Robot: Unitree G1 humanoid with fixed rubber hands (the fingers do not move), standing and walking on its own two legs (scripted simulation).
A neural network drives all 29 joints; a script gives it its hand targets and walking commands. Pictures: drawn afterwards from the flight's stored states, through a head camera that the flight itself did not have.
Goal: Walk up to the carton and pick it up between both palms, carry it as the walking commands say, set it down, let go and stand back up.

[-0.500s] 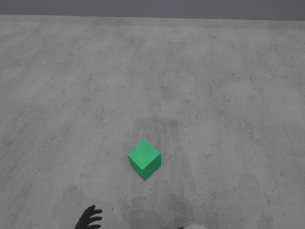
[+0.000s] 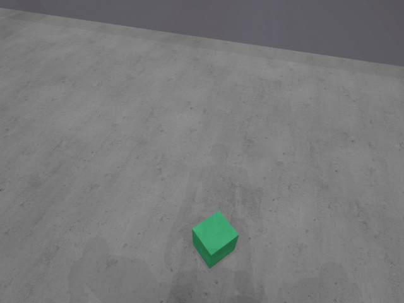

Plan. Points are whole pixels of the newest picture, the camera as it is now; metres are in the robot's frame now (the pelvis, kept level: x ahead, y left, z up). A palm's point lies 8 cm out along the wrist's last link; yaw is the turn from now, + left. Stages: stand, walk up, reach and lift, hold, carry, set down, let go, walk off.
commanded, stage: walk up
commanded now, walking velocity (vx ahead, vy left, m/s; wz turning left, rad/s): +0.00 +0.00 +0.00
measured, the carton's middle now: (214, 239) +0.51 -0.01 -0.68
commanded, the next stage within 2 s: none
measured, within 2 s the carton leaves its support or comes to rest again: neither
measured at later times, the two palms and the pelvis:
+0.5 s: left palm out of the picture +0.02 +0.24 -0.14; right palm out of the picture +0.07 -0.27 -0.15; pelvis +0.01 -0.02 -0.01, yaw +7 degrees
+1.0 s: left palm out of the picture +0.13 +0.19 -0.12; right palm out of the picture +0.13 -0.35 -0.09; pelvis +0.09 -0.08 +0.01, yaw +22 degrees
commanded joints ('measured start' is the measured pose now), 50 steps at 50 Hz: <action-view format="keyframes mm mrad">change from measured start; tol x32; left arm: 1 99 42 3 -4 -4 35 12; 50 -275 73 0 -345 32 65 -67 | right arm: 1 44 -121 -3 -12 7 1 -12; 50 255 -283 -112 -52 -40 28 -34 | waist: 1 -23 249 -34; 20 -42 160 -46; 25 79 -325 43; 37 -171 320 -29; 50 -132 264 21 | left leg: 1 155 227 -217 -198 273 111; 22 -218 147 -386 -33 -298 101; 27 -376 -22 -40 722 -350 16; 35 120 -25 72 20 -101 45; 37 359 508 -713 -213 -43 197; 50 125 208 -283 -182 182 127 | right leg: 1 -80 33 51 86 -116 -22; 14 6 -11 54 -177 258 -32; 20 -99 49 20 132 -71 -37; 26 -37 -231 310 -411 -261 -258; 33 28 -91 1 -159 292 -208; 39 -528 34 107 649 -117 17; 50 -344 58 47 286 187 48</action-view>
